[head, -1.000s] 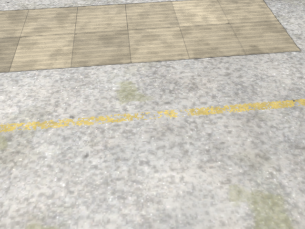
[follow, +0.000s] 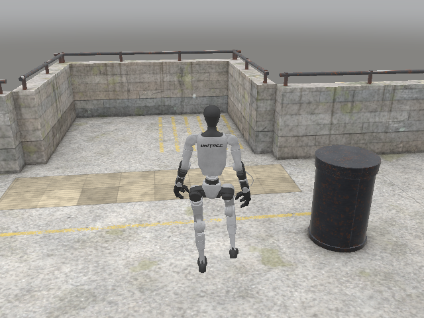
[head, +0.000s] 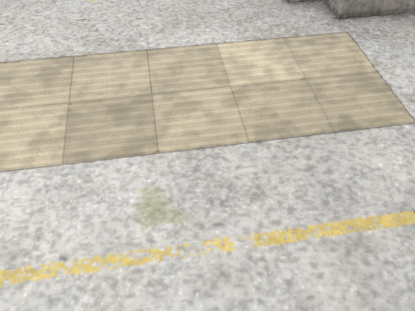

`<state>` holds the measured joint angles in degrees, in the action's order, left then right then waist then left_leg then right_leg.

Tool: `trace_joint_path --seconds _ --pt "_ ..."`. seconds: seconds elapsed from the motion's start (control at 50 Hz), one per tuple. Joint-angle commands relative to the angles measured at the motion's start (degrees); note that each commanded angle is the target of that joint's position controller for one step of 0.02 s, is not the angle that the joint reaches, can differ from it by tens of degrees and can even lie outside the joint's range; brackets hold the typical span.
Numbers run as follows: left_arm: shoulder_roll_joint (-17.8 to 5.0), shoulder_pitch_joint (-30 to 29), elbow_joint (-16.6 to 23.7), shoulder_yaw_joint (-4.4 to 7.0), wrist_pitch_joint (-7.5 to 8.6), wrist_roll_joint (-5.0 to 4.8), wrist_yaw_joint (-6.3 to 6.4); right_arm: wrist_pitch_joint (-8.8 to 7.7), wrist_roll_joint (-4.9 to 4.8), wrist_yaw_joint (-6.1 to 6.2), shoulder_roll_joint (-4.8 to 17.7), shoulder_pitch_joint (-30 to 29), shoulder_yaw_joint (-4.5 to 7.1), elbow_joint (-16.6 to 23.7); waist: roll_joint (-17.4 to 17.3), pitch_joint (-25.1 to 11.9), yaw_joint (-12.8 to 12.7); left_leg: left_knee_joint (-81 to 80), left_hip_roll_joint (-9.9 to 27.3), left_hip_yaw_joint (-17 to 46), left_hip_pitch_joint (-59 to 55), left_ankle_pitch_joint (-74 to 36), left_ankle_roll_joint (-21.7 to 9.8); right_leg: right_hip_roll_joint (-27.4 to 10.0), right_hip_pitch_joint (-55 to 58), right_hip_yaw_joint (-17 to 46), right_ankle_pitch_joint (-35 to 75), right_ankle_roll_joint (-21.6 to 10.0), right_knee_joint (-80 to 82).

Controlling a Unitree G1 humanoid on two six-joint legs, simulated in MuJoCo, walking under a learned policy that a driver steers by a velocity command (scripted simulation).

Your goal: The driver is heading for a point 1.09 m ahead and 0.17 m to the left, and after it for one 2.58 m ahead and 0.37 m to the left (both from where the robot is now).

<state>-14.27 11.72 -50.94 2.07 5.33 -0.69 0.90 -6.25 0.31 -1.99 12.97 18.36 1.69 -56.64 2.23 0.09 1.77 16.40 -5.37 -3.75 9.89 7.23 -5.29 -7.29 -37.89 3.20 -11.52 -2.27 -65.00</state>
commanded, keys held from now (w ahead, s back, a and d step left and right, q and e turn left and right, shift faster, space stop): w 0.36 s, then w+q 0.64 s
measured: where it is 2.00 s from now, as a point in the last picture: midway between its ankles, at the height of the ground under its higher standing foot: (158, 187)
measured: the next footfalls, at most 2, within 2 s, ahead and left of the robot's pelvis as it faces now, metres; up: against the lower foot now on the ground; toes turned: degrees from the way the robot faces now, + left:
right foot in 0.30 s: +0.34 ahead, -0.17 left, +0.00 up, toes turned -2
left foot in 0.88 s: +0.62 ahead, +0.09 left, +0.00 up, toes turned +17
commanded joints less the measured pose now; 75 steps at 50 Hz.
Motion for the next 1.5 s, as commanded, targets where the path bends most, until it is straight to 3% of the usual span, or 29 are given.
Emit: trace_joint_path --seconds 0.02,0.2,0.28,0.3,0.32,0.34,0.36,0.4,0.52,0.64,0.76,0.82,0.86,0.88,0.9,0.92,0.94,0.96,1.0,1.1,1.16,1.26,1.32,1.36,1.38,1.4,1.42,1.44,1.5 --pt "-2.6 1.9 2.4 0.73 -0.21 0.71 0.37 -1.01 -0.1 1.13 7.6 -2.4 1.22 3.2 -4.3 3.1 -2.7 -11.6 16.0 11.8 6.1 -4.2 -9.8 -2.4 -1.1 0.1 9.3 1.5 8.3" --pt "-2.6 -14.2 7.7 0.18 0.98 -0.59 -2.09 0.96 -1.53 2.1 9.8 6.4 1.84 0.3 -5.3 4.6 2.7 -6.4 18.8 10.3 -8.3 -3.4 -6.4 1.9 0.7 -2.4 12.2 0.8 33.3" --pt "-7.3 -1.0 4.7 2.58 1.85 -0.43 -2.5 2.21 -1.18 2.23 9.9 3.7 1.87 0.8 -6.0 -2.8 -5.2 10.5 16.5 7.8 -9.3 -23.1 -3.3 6.3 20.3 -5.7 5.9 -3.4 37.9" --pt "-11.8 10.8 1.9 4.12 1.94 0.04 -2.03 2.15 -0.27 2.21 7.6 3.2 0.8 2.3 -1.7 -11.6 -9.6 27.4 12.9 4.3 0.2 -18.3 -1.1 -0.9 37.7 2.3 7.0 -7.1 36.6" --pt "-17.4 17.3 0.3 5.55 1.37 0.6 -2.12 0.81 -0.39 1.67 0.6 9.5 -1.25 2.8 13.2 -19.1 -7.9 49.7 2.6 1.1 24.9 6.7 3.3 -14.2 59.6 28.0 -2.1 -15.9 41.4" --pt "-12.1 17.5 0.5 4.0 1.45 0.66 -2.31 -0.71 -1.27 1.44 4.3 8.5 -0.51 2.1 11.6 -20.9 -8.6 58.0 3.1 10.4 31.9 23.9 2.2 -15.6 60.3 38.9 -5.6 -16.0 47.7" --pt "-9.1 12.0 1.4 2.94 1.59 0.41 -2.29 -1.45 -2.73 1.22 9.1 3.2 0.81 3.8 7.9 -12.7 -7.3 60.4 6.5 10.6 36.1 19.9 1.0 -14.0 53.2 30.4 -4.3 -13.0 48.0" --pt "-5.3 2.6 3.3 1.73 1.51 0.59 -2.54 -0.86 -2.23 1.91 8.3 -1.4 1.15 4.5 0.7 -4.8 -4.0 55.2 11.4 8.9 31.9 10.4 1.1 -9.8 37.6 16.0 4.3 -10.2 51.6" --pt "-5.6 4.5 -0.3 2.11 2.39 1.83 -1.84 2.67 -2.08 2.44 4.6 -1.5 1.97 4.9 1.3 0.6 -1.0 46.5 12.0 11.7 30.9 -0.9 2.5 -6.2 29.9 -0.2 17.5 -8.8 57.2" --pt "-6.6 5.9 -1.4 2.15 1.84 1.52 -0.06 2.36 -1.32 1.15 3.4 -11.3 1.91 8.7 0.8 3.4 -3.4 29.0 10.7 8.3 32.2 -14.0 2.9 -5.8 33.1 -8.2 17.3 -6.6 59.2" --pt "-8.1 10.4 -3.4 2.78 -0.31 0.55 0.64 2.35 -1.49 -1.08 2.3 -19.9 1.3 14.5 0.0 6.3 -5.8 21.5 10.1 2.9 36.2 -7.0 0.8 -9.7 45.1 -12.0 25.1 -5.8 53.8" --pt "-10.4 7.7 -2.1 3.45 -1.35 0.23 1.17 2.56 -1.67 -1.9 4.4 -16.6 2.46 15.8 3.0 2.1 -2.2 20.9 5.3 -2.9 25.1 1.4 -2.0 -9.6 45.5 -14.9 50.7 -4.1 43.8" --pt "-11.5 5.3 -1.0 3.63 -1.97 -0.04 1.46 2.77 -1.92 -1.44 9.5 -2.3 5.32 12.9 3.0 -6.1 5.9 16.3 0.8 -3.6 4.2 0.1 -5.6 -6.8 39.5 -16.5 56.4 -1.8 23.7" --pt "-10.4 5.6 0.5 3.09 -1.36 0.56 1.34 3.26 -1.7 -0.02 15.0 6.4 7.37 11.2 -4.1 -11.4 9.0 13.5 8.6 10.3 -13.4 0.2 -9.2 -3.5 24.7 -16.5 36.0 0.8 5.1" --pt "-1.6 10.7 3.3 0.48 0.84 1.38 -0.03 2.99 -1.89 0.41 19.5 3.7 7.82 13.0 -17.9 -17.4 1.7 6.3 24.0 45.3 -32.2 5.5 -21.3 10.3 -1.0 -9.5 -18.3 4.3 -17.4" --pt "-6.3 4.9 4.6 1.33 3.8 -0.56 -1.17 2.73 -1.02 0.41 15.1 6.2 6.39 12.8 -11.4 -21.6 5.6 0.4 24.8 50.7 -33.7 7.2 -20.4 8.7 -7.1 3.4 -19.4 2.1 -20.8" --pt "-7.8 -0.1 6.6 1.71 4.73 -2.34 -1.47 2.21 -0.62 0.53 11.6 4.4 5.58 12.9 -8.8 -14.2 5.3 0.9 22.6 40.9 -28.3 3.7 -17.1 5.8 -10.1 3.1 -15.2 0.4 -18.4" --pt "-7.2 -1.0 6.7 1.65 4.83 -1.56 -1.09 1.78 -1.11 0.25 9.6 -0.3 4.94 13.6 -2.1 -8.2 1.9 0.4 19.8 33.1 -18.1 -2.3 -14.7 3.1 -7.8 2.5 -10.7 0.2 -11.9" --pt "-7.9 0.2 6.4 2.65 3.27 0.58 -0.46 1.63 -0.84 0.41 6.8 -5.9 3.9 15.7 -1.7 -4.6 -2.1 -1.8 16.1 25.7 -5.2 -9.5 -12.7 0.2 0.3 2.2 -7.4 1.2 -4.3" --pt "-5.4 -4.7 9.7 2.36 1.01 1.81 0.08 1.58 -1.23 2.11 10.7 -3.1 4.87 15.8 -3.6 -1.1 -2.2 -4.3 12.5 19.4 4.1 -15.6 -11.9 1.5 1.8 -0.5 2.2 5.4 11.9" --pt "-3.6 -10.0 10.9 1.56 1.24 1.41 -0.46 2.02 -1.5 2.65 9.8 -0.4 4.52 15.1 -6.1 -0.9 0.6 -3.2 9.8 15.6 4.2 -12.3 -8.6 3.6 4.8 -1.5 14.4 5.2 25.7" --pt "-5.0 -16.6 13.5 1.5 2.25 0.55 -1.91 2.1 -1.45 2.49 9.7 4.2 4.14 12.9 -7.4 0.6 3.8 0.0 13.6 19.8 -3.0 -7.6 -7.6 5.0 4.6 -1.2 16.7 2.8 34.5" --pt "-6.7 -15.7 14.2 1.96 3.01 0.54 -2.55 2.63 -1.18 2.85 10.6 4.5 4.36 12.4 -8.6 0.7 2.5 3.8 16.5 23.1 -9.1 -12.8 -6.6 5.8 5.2 -1.6 9.3 0.2 37.2" --pt "-8.7 -6.7 11.8 3.12 3.34 0.83 -2.29 2.97 -1.11 2.88 10.3 2.2 4.12 13.1 -8.8 -3.7 -2.5 12.3 13.5 20.8 -8.9 -27.5 -4.7 7.8 18.0 -3.6 9.4 -2.6 40.3" --pt "-11.1 2.4 10.3 3.91 3.42 1.54 -2.0 2.84 -0.6 2.66 8.7 0.7 3.3 14.2 -6.6 -11.1 -6.7 24.5 10.5 18.1 -2.6 -25.5 -2.9 2.0 32.9 1.9 12.4 -6.2 37.8" --pt "-15.6 11.3 8.8 5.3 2.98 2.22 -1.8 2.08 -1.13 2.56 5.3 7.0 2.22 14.5 5.6 -20.1 -7.0 45.7 2.4 12.0 17.3 -7.2 1.7 -9.9 55.5 22.0 7.4 -14.7 38.1" --pt "-12.8 13.8 6.9 4.74 2.4 0.69 -2.34 1.39 -1.69 2.36 5.7 8.9 1.81 13.9 14.8 -21.3 -7.0 56.0 -0.1 13.0 29.4 25.0 2.8 -15.8 60.2 38.8 -2.4 -17.9 45.9" --pt "-9.1 10.5 7.6 3.59 2.04 -0.32 -2.26 1.05 -2.42 2.08 10.0 4.4 2.81 14.5 8.1 -12.0 -7.3 60.5 3.5 14.6 35.2 22.6 2.5 -14.4 53.6 35.1 -10.3 -15.3 47.5" --pt "-5.5 1.9 9.1 1.97 1.31 1.01 -2.43 1.19 -0.67 2.01 9.0 -3.5 3.06 16.3 -0.1 -0.3 -3.1 51.7 10.5 9.9 31.4 11.3 2.6 -7.4 33.2 18.6 -0.2 -11.2 52.5"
